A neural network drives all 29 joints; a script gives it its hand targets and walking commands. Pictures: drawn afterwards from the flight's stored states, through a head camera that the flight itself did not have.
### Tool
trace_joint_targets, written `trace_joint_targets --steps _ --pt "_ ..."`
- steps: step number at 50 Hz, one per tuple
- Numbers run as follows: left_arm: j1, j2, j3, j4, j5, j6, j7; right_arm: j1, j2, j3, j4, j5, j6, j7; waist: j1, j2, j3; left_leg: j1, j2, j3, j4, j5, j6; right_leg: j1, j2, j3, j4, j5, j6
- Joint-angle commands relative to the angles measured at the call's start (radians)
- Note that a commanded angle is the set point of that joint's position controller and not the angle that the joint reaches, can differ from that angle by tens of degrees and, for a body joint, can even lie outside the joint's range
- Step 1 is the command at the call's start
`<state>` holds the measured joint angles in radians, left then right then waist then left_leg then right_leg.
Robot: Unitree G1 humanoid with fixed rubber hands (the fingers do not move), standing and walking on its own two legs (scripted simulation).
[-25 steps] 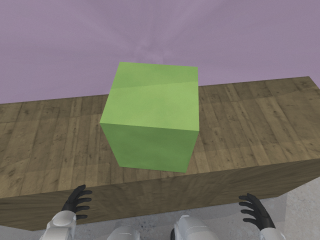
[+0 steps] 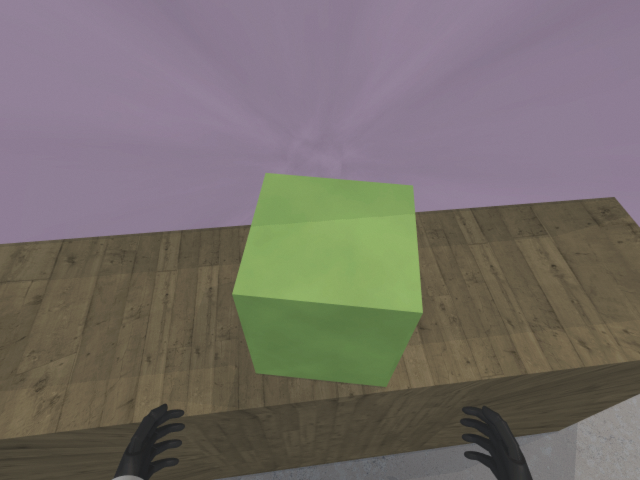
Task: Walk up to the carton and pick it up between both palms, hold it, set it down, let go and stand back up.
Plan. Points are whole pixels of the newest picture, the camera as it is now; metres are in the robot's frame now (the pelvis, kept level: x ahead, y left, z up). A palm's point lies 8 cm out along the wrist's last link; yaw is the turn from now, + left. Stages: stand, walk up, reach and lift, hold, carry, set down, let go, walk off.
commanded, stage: reach and lift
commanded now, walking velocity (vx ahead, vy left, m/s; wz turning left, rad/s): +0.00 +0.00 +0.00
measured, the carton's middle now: (329, 285) +0.37 -0.01 -0.03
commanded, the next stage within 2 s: none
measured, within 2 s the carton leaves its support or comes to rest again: neither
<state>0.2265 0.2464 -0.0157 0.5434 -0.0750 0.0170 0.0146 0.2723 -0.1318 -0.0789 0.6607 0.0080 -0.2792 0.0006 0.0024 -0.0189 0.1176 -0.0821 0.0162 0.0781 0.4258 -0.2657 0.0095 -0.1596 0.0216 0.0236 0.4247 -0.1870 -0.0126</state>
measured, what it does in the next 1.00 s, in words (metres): stands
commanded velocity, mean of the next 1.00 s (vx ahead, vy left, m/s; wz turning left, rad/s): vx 0.00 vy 0.00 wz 0.00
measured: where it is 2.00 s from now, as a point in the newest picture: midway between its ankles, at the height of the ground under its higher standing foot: outside the picture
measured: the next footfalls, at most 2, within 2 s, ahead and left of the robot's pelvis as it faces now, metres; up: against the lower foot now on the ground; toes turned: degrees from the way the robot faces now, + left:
none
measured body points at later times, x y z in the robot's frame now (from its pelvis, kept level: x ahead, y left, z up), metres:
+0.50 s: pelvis +0.00 +0.01 +0.00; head -0.02 +0.02 +0.45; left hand +0.16 +0.24 -0.06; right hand +0.16 -0.20 -0.06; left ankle -0.02 +0.11 -0.74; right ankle +0.03 -0.11 -0.74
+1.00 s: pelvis -0.01 +0.00 +0.00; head -0.03 +0.01 +0.45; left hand +0.19 +0.23 -0.03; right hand +0.20 -0.19 -0.03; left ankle -0.02 +0.11 -0.74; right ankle +0.03 -0.11 -0.74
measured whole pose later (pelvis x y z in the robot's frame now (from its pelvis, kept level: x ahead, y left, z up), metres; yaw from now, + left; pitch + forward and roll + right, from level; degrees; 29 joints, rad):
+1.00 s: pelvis -0.01 +0.00 +0.00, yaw +2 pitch -6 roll +0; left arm 0.19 0.32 -0.16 0.52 -0.29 -0.35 0.00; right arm 0.23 -0.06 -0.03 0.51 0.15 -0.33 -0.06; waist 0.01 -0.01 0.06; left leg -0.08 0.00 0.04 0.46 -0.27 0.01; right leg -0.13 0.01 -0.01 0.43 -0.19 -0.01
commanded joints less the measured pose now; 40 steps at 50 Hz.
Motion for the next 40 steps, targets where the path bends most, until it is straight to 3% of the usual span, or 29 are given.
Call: trace_joint_targets --steps 1,2,3,6,8,11,15,20,21,24,28,31,36,40 --pt "-0.095 0.121 0.03 -0.156 -0.023 -0.16 0.007 -0.023 -0.108 -0.028 -0.103 0.035 -0.096 -0.005 -0.001 0.03 -0.186 -0.044 -0.003 -0.001 -0.082 0.222 -0.031 0.145 0.0 0.008 -0.048 0.206 -0.025" --pt "-0.093 0.115 0.03 -0.148 -0.012 -0.174 0.009 -0.019 -0.107 -0.021 -0.067 0.049 -0.099 -0.002 0.002 0.061 -0.156 -0.03 0.0 -0.003 -0.093 0.227 -0.04 0.136 0.0 0.01 -0.057 0.181 -0.032" --pt "-0.08 0.117 0.029 -0.112 -0.011 -0.182 0.001 -0.022 -0.104 -0.019 -0.06 0.053 -0.102 -0.005 -0.005 0.045 -0.131 -0.035 -0.003 -0.003 -0.094 0.216 -0.04 0.142 -0.002 0.009 -0.069 0.169 -0.031" --pt "-0.089 0.122 0.012 -0.143 -0.03 -0.229 -0.005 -0.031 -0.089 -0.008 -0.072 0.081 -0.124 -0.013 0.003 0.073 -0.149 -0.035 -0.004 -0.014 -0.094 0.232 -0.05 0.155 -0.01 0.012 -0.07 0.179 -0.032" --pt "-0.056 0.116 -0.002 -0.12 -0.044 -0.256 -0.013 -0.018 -0.086 -0.01 -0.064 0.088 -0.138 -0.017 -0.01 0.056 -0.14 -0.021 -0.006 -0.019 -0.093 0.236 -0.051 0.15 -0.007 0.015 -0.081 0.177 -0.035" --pt "-0.03 0.126 -0.001 -0.096 -0.046 -0.292 -0.025 -0.029 -0.079 -0.005 -0.076 0.098 -0.164 -0.021 0.01 0.062 -0.129 -0.035 -0.013 -0.024 -0.084 0.279 -0.061 0.161 -0.009 0.013 -0.075 0.201 -0.034" --pt "-0.011 0.117 -0.012 -0.068 -0.055 -0.325 -0.042 -0.02 -0.063 0.006 -0.053 0.113 -0.176 -0.03 0.013 0.051 -0.086 -0.046 -0.009 -0.031 -0.096 0.251 -0.059 0.167 -0.006 0.016 -0.09 0.142 -0.04" --pt "-0.02 0.121 -0.033 -0.083 -0.096 -0.381 -0.05 -0.043 -0.057 0.007 -0.14 0.128 -0.197 -0.03 0.028 0.033 -0.082 -0.063 -0.007 -0.038 -0.099 0.203 -0.054 0.139 0.0 0.01 -0.094 0.065 -0.042" --pt "-0.021 0.121 -0.039 -0.075 -0.104 -0.391 -0.051 -0.033 -0.049 0.008 -0.142 0.124 -0.196 -0.032 0.016 0.017 -0.068 -0.073 -0.008 -0.038 -0.103 0.175 -0.048 0.139 -0.001 0.014 -0.1 0.048 -0.041" --pt "-0.012 0.133 -0.039 -0.096 -0.115 -0.428 -0.047 -0.01 -0.027 0.017 -0.172 0.133 -0.211 -0.036 0.027 0.045 -0.078 -0.097 -0.01 -0.04 -0.094 0.165 -0.049 0.154 -0.007 0.028 -0.087 0.05 -0.047" --pt "0.0 0.137 -0.068 -0.133 -0.133 -0.474 -0.04 -0.006 -0.024 0.003 -0.183 0.137 -0.231 -0.039 0.011 0.061 -0.07 -0.108 0.001 -0.062 -0.086 0.163 -0.058 0.154 0.001 0.02 -0.072 0.034 -0.051" --pt "0.005 0.149 -0.069 -0.142 -0.14 -0.493 -0.041 -0.01 -0.011 0.009 -0.193 0.138 -0.239 -0.042 0.008 0.052 -0.086 -0.133 -0.005 -0.06 -0.082 0.116 -0.049 0.171 -0.006 0.03 -0.069 0.011 -0.047" --pt "-0.034 0.157 -0.089 -0.151 -0.163 -0.526 -0.025 -0.039 0.004 0.015 -0.214 0.153 -0.24 -0.034 0.011 0.088 -0.052 -0.222 0.004 -0.071 -0.097 0.016 -0.037 0.172 -0.005 0.038 -0.04 -0.048 -0.055" --pt "-0.099 0.169 -0.105 -0.145 -0.186 -0.494 -0.016 -0.106 -0.002 0.012 -0.235 0.142 -0.194 -0.045 -0.004 0.069 -0.061 -0.256 0.009 -0.071 -0.118 -0.083 -0.028 0.175 -0.01 0.04 -0.034 -0.093 -0.052"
